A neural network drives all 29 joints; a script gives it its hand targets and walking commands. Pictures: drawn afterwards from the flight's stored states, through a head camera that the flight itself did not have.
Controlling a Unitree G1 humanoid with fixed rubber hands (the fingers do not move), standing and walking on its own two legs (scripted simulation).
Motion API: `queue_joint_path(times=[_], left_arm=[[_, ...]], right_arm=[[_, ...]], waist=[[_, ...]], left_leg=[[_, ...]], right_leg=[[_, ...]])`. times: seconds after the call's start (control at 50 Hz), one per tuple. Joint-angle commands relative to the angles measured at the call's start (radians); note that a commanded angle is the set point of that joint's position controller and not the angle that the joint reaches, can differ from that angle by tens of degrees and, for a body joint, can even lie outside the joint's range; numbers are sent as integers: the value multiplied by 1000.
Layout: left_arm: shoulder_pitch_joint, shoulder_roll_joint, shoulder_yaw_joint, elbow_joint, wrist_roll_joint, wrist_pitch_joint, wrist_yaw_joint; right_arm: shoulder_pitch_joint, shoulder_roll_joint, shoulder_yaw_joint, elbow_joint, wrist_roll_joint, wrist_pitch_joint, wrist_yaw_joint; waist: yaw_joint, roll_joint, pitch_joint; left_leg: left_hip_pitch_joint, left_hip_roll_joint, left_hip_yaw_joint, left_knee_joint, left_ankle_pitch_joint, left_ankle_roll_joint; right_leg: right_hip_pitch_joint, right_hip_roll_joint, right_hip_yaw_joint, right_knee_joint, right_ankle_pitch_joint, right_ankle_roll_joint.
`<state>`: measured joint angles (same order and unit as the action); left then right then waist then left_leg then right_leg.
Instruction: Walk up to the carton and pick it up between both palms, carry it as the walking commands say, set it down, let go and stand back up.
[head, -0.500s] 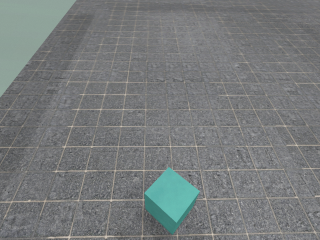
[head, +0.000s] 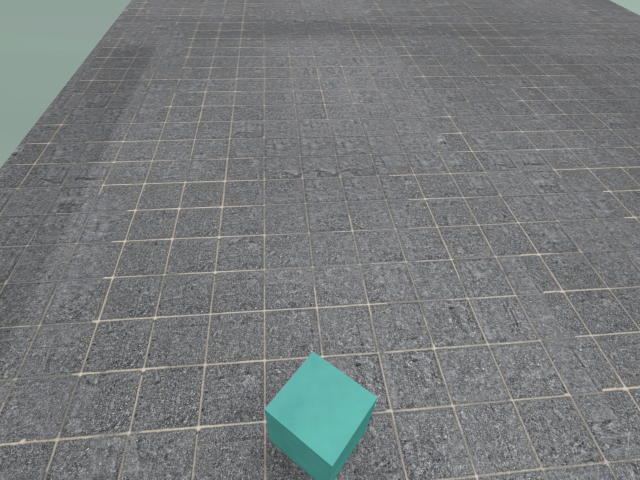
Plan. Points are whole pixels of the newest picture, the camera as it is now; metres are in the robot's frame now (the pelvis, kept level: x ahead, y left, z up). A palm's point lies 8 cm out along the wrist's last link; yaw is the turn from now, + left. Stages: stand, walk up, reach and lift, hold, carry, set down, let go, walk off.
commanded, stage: walk up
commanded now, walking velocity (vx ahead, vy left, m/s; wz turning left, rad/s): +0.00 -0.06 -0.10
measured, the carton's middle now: (320, 420) +0.43 -0.03 -0.65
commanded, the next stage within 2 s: none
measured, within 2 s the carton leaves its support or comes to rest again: neither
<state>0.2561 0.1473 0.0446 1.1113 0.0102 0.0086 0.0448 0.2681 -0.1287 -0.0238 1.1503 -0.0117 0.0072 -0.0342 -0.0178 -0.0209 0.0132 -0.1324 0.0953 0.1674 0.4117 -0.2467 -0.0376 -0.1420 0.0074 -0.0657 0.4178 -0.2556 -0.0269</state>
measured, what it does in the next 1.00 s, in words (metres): steps on the spot: left foot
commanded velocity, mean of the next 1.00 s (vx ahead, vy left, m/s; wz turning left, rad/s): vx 0.00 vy -0.03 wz -0.08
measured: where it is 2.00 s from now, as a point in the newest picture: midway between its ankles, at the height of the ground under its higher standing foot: outside the picture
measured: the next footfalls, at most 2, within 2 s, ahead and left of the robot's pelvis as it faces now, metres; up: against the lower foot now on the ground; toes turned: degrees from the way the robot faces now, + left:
left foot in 0.96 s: +0.01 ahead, +0.09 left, +0.00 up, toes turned +0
left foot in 1.94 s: +0.12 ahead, +0.30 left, +0.00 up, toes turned -14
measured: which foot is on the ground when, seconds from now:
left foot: down 0.00-0.70, up 0.72-0.94, down 0.96-1.00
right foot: down 0.00-1.00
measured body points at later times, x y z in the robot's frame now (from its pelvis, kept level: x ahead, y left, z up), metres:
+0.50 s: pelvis +0.00 -0.01 -0.01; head +0.02 +0.00 +0.44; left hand +0.00 +0.21 -0.18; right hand +0.01 -0.23 -0.16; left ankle -0.02 +0.13 -0.74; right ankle -0.02 -0.10 -0.74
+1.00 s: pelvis +0.01 -0.04 -0.01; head +0.02 -0.04 +0.44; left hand -0.01 +0.16 -0.17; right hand +0.02 -0.25 -0.17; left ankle -0.03 +0.09 -0.74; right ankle -0.02 -0.09 -0.74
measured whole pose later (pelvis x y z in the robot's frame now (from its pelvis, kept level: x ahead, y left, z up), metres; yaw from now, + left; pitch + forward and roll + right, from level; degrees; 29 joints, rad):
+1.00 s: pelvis +0.01 -0.04 -0.01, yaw -1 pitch -2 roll +0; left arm 0.31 0.09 0.02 1.13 0.01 -0.01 0.05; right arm 0.21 -0.13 -0.02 1.16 0.00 0.03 -0.05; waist 0.01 0.00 0.04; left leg -0.13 0.03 0.02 0.48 -0.31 -0.01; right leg -0.14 0.07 -0.09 0.46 -0.30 -0.09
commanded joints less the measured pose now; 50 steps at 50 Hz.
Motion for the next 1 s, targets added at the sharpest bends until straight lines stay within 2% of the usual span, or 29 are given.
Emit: queue_joint_path(times=[0.0, 0.02, 0.06, 0.08, 0.12, 0.16, 0.22, 0.26, 0.3, 0.38, 0.44, 0.46, 0.48, 0.5, 0.54, 0.56, 0.58, 0.6, 0.62, 0.64, 0.66, 0.68, 0.74, 0.8, 0.84, 0.88, 0.9, 0.94, 0.98], left_arm=[[73, 128, 26, -41, -1, -9, 1], [70, 128, 28, -48, 1, -9, 2], [88, 98, 17, -52, 6, -17, 3], [95, 104, 18, -47, 6, -18, 3], [98, 97, 12, -49, 11, -17, 3], [86, 88, 12, -45, 10, -13, 6], [85, 79, 12, -45, 8, -16, 3], [91, 101, 24, -49, 8, -10, 2], [99, 83, 14, -46, 7, -13, -1], [99, 87, 21, -54, 10, -7, -3], [108, 114, 33, -73, 11, 0, -5], [108, 80, 26, -66, 13, -3, -8], [101, 87, 27, -68, 20, 1, -6], [90, 94, 33, -74, 20, 5, -8], [124, 74, 38, -80, 32, 12, -16], [141, 75, 40, -74, 34, 13, -21], [159, 68, 32, -69, 28, 10, -22], [190, 77, 30, -55, 23, 2, -24], [184, 109, 27, -59, 19, -15, -18], [218, 146, 28, -53, 12, -28, -10], [191, 131, 20, -48, 10, -34, -6], [152, 116, 19, -53, 13, -34, 0], [109, 37, -11, -55, 1, -48, 8], [125, 50, -8, -47, 8, -50, 14], [112, 55, -11, -39, 2, -44, 16], [79, 54, -9, -40, -4, -35, 17], [85, 27, -13, -33, -5, -31, 12], [125, 16, -15, -15, -5, -28, 6], [100, 21, -17, -6, -11, -32, 3]], right_arm=[[26, -138, -34, -51, -5, -9, -16], [28, -150, -40, -57, -6, -8, -18], [34, -100, -32, -45, 7, -4, -19], [44, -81, -26, -46, 5, -1, -16], [31, -83, -25, -53, 7, 5, -17], [26, -68, -21, -48, 3, 7, -14], [18, -60, -18, -46, -4, 3, -12], [17, -75, -28, -54, -8, 2, -15], [25, -102, -37, -59, -4, 3, -17], [36, -114, -40, -64, 0, 2, -24], [40, -166, -57, -77, -5, 4, -30], [25, -171, -61, -82, -1, 8, -28], [24, -176, -61, -87, -3, 9, -32], [33, -198, -72, -88, -4, 12, -36], [-20, -197, -80, -124, -13, 12, -34], [-57, -195, -79, -132, -19, 13, -31], [-72, -181, -74, -136, -15, 15, -28], [-99, -137, -61, -133, -5, 21, -21], [-56, -79, -42, -126, 1, 32, -15], [-8, -44, -19, -97, -5, 51, -15], [4, -37, -13, -84, -1, 62, -13], [-18, -61, -19, -89, 0, 65, -8], [12, -35, -14, -46, 3, 52, -3], [24, -54, -9, -28, 9, 39, -12], [23, -61, -4, -17, 19, 31, -17], [43, -42, 0, -7, 10, 15, -17], [61, -40, 0, 5, 7, 9, -18], [37, -76, -9, -1, -1, 1, -20], [29, -49, -1, 8, -1, 2, -17]], waist=[[8, 54, 40], [0, 53, 31], [16, 46, 15], [12, -13, 15], [12, 1, 23], [12, -28, 30], [13, -2, 59], [16, -21, 86], [3, 11, 44], [9, 51, 33], [4, 115, 44], [15, 149, 41], [5, 134, 55], [-6, 163, 55], [29, 248, 32], [51, 218, 46], [68, 196, 61], [91, 114, 70], [68, -94, 34], [73, -124, 1], [59, -138, 29], [60, -153, 57], [12, -153, 12], [13, -168, -11], [5, -128, 1], [-14, -61, 6], [3, -28, 19], [23, 60, 52], [18, 102, 117]], left_leg=[[6, 115, -73, 2, 118, 22], [10, 130, -91, 8, 130, 27], [-19, 78, -45, 48, 137, 4], [-24, 68, -51, 56, 107, -5], [-12, 52, -51, 67, 65, -10], [15, 62, -64, 39, 65, -12], [27, 72, -73, 8, 77, -5], [12, 75, -64, 40, 91, 1], [28, 82, -59, 56, 103, 5], [20, 131, -77, 29, 147, 27], [45, 204, -129, -10, 147, 68], [8, 197, -114, -11, 128, 72], [19, 221, -137, -21, 111, 85], [5, 266, -171, -33, 146, 116], [-57, 318, -177, -37, 186, 160], [-86, 298, -146, -23, 153, 148], [-122, 261, -120, 4, 98, 105], [-165, 166, -49, 102, 55, 45], [-208, 13, 17, 259, -98, -20], [-201, -23, -110, 315, -276, -13], [-169, -14, -157, 329, -284, -12], [-175, -13, -160, 348, -276, -14], [-164, -33, -175, 295, -238, 15], [-163, -43, -176, 237, -205, 28], [-90, -48, -182, 103, -118, 30], [45, -17, -174, -41, 121, 31], [73, 7, -187, -51, 183, 35], [88, 50, -218, -48, 250, 49], [6, 25, -206, -58, 166, 51]], right_leg=[[-141, -103, 94, -32, 307, 6], [-140, -105, 98, -26, 309, 5], [-108, -145, 155, -63, 384, -20], [-108, -149, 160, -70, 378, -28], [-139, -163, 204, -94, 360, -37], [-157, -146, 190, -108, 288, -32], [-180, -122, 167, -111, 241, -23], [-193, -114, 167, -91, 266, -26], [-182, -111, 159, -62, 307, -25], [-178, -85, 113, 21, 325, -8], [-241, -52, 77, 118, 219, 12], [-210, -55, 81, 120, 202, 13], [-244, -47, 77, 147, 168, 18], [-260, -28, 66, 235, 86, 22], [-220, -43, 54, 337, -126, 28], [-196, -48, 49, 271, -135, 26], [-166, -59, 63, 145, -42, 13], [-100, -102, 136, 9, 169, -15], [-63, -234, 346, -138, 369, -53], [-72, -322, 472, -151, 378, -83], [-111, -315, 485, -168, 332, -88], [-113, -293, 468, -191, 275, -78], [10, -236, 312, -121, 593, -73], [97, -236, 251, -85, 740, -73], [68, -234, 239, -91, 638, -74], [-32, -186, 193, -80, 522, -50], [-59, -158, 184, -93, 432, -35], [-97, -121, 171, -100, 286, -28], [-58, -113, 152, -135, 235, -32]])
